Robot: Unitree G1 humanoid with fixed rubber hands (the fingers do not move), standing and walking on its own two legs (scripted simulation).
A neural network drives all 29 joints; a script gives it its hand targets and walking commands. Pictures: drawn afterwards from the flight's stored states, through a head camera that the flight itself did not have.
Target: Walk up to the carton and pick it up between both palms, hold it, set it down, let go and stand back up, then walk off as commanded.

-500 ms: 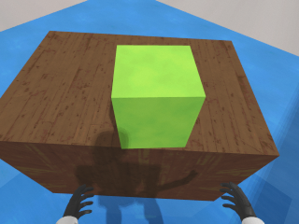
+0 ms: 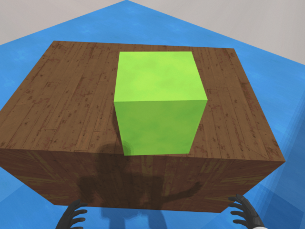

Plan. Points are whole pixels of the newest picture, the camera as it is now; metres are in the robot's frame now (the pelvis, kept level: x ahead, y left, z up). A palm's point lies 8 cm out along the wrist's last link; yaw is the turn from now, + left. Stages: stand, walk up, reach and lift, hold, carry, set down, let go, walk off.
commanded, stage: stand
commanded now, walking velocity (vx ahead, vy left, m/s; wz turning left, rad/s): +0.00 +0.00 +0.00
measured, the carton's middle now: (156, 105) +0.45 -0.01 +0.05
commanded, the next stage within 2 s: walk off in 1.74 s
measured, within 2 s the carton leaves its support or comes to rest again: neither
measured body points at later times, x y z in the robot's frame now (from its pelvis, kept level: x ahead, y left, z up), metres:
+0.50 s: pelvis +0.01 +0.01 +0.00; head +0.02 +0.02 +0.45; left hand +0.13 +0.28 -0.11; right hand +0.16 -0.25 -0.09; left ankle -0.01 +0.14 -0.74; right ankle +0.03 -0.10 -0.74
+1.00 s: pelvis +0.01 +0.01 +0.00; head +0.00 +0.01 +0.45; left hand +0.13 +0.28 -0.11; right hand +0.15 -0.25 -0.10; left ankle -0.01 +0.14 -0.74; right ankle +0.03 -0.10 -0.74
